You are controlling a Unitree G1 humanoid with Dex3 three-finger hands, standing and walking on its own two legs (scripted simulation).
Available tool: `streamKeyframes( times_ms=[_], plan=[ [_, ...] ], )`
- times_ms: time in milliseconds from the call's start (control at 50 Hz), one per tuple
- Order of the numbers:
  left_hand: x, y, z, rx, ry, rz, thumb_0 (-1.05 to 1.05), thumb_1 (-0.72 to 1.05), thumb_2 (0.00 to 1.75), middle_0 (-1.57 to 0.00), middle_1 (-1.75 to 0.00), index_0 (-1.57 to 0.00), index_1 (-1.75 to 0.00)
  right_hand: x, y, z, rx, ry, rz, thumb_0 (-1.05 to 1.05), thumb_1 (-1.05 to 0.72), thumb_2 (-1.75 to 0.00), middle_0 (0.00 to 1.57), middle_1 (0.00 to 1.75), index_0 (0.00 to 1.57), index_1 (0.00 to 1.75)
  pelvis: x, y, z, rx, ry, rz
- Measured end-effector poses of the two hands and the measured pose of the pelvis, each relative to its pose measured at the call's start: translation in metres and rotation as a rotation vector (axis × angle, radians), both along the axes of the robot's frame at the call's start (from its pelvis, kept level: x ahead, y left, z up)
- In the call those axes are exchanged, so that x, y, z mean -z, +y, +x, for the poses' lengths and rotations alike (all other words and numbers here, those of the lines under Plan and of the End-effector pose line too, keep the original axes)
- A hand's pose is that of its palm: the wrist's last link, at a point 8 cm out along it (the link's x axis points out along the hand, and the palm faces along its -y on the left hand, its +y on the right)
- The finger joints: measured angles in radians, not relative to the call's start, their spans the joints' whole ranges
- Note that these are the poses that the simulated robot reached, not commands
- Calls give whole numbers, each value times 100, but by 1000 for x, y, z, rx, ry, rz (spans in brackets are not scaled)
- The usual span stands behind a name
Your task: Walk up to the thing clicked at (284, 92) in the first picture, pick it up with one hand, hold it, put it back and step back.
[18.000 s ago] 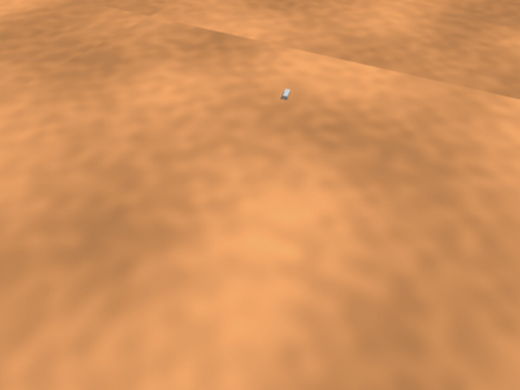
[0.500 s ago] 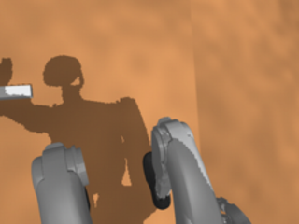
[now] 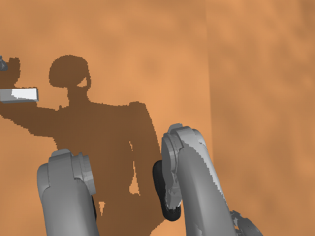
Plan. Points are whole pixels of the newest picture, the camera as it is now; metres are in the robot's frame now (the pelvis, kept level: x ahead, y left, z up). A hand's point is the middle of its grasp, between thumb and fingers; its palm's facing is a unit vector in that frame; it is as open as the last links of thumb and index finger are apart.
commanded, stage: approach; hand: left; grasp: from above
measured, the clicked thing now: (20, 95) +0.50 +0.29 -0.31
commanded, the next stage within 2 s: rest palm in 0.66 s
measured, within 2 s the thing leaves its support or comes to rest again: neither
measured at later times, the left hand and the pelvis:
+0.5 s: hand (5, 85) +0.49 +0.29 -0.18, palm faces -0.46 -0.02 -0.89, open 12.7 cm; pelvis +0.00 +0.00 +0.00, yaw +0 degrees
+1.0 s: hand (13, 90) +0.49 +0.28 -0.21, palm faces -0.46 -0.04 -0.89, open 12.8 cm; pelvis +0.00 +0.00 -0.01, yaw -2 degrees
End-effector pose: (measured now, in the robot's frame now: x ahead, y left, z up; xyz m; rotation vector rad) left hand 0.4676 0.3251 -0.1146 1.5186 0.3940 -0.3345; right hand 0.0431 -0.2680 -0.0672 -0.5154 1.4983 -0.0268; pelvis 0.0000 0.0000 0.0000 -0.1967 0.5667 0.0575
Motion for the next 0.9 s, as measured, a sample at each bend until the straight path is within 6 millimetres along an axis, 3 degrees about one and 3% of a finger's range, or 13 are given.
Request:
streamKeyframes(
  times_ms=[160,320,400,480,640,780,900],
  plan=[
    [-8,-35,28,56,-28,-19,0,-30,83,-29,-84,-28,-83,-7,-1,-2,7,-25,-20,0,-91,-89,21,30,21,30,-1,-1,-1,2,5,0],
    [2,-69,47,63,-35,-9,0,-30,83,-29,-85,-29,-84,-12,0,-28,54,-19,-22,0,-91,-89,21,30,20,30,1,-2,-2,12,10,-1],
    [8,-65,41,18,-29,10,0,-28,81,-30,-83,-30,-82,-8,3,-42,83,11,7,0,-91,-89,21,30,20,30,1,-2,-3,16,9,6],
    [9,-47,28,-35,6,33,0,-28,81,-31,-80,-30,-80,-2,5,-47,86,37,36,0,-91,-89,21,30,21,30,1,-4,-3,15,8,15],
    [2,-4,20,-100,41,24,0,-27,79,-34,-76,-33,-76,2,-5,-23,3,18,9,0,-91,-89,21,30,21,30,4,-5,-5,8,-8,9],
    [12,-23,29,36,44,-45,0,-26,80,-35,-78,-34,-78,-11,-9,-3,-52,15,-57,0,-91,-89,21,30,21,30,4,-1,-3,10,-22,-15],
    [24,-40,29,89,4,-78,0,-26,81,-33,-78,-32,-78,-24,-6,-1,-54,1,-88,0,-91,-89,21,30,20,30,2,3,-3,9,-28,-35]
  ],
)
